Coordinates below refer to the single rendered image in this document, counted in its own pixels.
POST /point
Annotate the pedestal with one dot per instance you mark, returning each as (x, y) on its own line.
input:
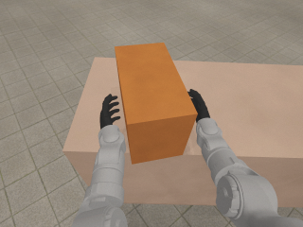
(258, 107)

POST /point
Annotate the robot right upper arm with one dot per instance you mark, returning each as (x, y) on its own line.
(250, 201)

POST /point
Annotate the left robot hand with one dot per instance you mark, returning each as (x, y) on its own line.
(105, 118)

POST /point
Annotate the left robot forearm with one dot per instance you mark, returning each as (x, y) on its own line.
(106, 187)

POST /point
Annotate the right robot hand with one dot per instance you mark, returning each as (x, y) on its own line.
(199, 104)

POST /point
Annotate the carton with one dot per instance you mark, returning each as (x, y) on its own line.
(158, 111)

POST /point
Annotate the robot left upper arm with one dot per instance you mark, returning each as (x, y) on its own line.
(106, 216)

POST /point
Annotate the right robot forearm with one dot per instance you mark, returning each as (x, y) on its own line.
(219, 157)

